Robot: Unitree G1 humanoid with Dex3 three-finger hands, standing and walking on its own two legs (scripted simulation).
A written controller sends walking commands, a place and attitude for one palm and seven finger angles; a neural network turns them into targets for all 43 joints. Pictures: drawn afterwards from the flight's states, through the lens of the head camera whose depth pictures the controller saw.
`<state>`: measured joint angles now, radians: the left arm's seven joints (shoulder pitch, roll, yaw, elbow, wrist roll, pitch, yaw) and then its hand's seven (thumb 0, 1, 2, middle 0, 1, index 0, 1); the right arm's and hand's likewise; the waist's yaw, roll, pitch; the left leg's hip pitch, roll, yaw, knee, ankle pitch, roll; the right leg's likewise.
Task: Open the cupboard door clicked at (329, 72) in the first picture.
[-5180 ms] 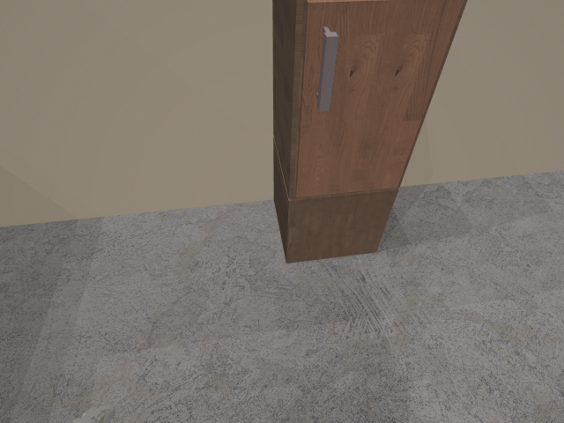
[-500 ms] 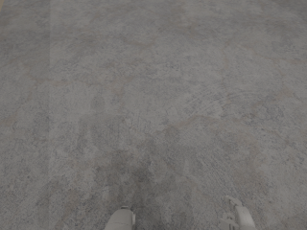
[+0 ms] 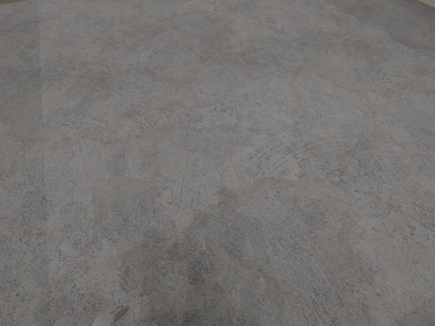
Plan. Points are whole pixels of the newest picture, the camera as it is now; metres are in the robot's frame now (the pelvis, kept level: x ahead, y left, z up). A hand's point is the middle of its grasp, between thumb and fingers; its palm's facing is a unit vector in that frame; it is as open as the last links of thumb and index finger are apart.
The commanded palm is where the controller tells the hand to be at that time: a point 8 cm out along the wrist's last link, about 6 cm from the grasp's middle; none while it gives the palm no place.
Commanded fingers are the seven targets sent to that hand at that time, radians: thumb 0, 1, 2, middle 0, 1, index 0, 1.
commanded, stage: turn to face it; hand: left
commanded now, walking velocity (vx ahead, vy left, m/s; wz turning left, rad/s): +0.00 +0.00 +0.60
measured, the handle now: out of the picture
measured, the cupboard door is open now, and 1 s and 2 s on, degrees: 0 0 0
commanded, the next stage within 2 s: none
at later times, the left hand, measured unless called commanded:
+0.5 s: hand out of the picture -0.09 +0.18 -0.17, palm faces +0.38 -0.89 -0.26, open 7.4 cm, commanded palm none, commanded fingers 0.00 0.90 0.90 -0.20 -0.30 -0.20 -0.30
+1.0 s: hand out of the picture -0.10 +0.25 -0.15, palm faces +0.58 -0.78 -0.24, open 7.4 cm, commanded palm none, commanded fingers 0.00 0.90 0.90 -0.20 -0.30 -0.20 -0.30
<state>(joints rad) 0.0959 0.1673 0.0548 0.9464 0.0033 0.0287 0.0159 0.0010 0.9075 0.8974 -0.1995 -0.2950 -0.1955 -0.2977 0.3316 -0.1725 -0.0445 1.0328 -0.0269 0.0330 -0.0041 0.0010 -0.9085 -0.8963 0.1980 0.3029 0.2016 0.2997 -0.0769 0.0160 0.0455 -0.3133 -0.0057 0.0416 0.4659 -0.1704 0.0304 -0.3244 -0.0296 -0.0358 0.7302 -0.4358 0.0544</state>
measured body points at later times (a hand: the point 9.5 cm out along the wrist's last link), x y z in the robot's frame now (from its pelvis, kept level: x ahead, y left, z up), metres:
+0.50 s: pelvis -0.04 -0.02 +0.00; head -0.02 -0.01 +0.45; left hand -0.11 +0.22 -0.15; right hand +0.14 -0.24 -0.14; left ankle -0.09 +0.10 -0.70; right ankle -0.01 -0.11 -0.74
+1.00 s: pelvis -0.08 +0.01 +0.00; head -0.06 +0.03 +0.45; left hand -0.13 +0.29 -0.13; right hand +0.10 -0.17 -0.13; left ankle -0.10 +0.09 -0.74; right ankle +0.00 -0.14 -0.68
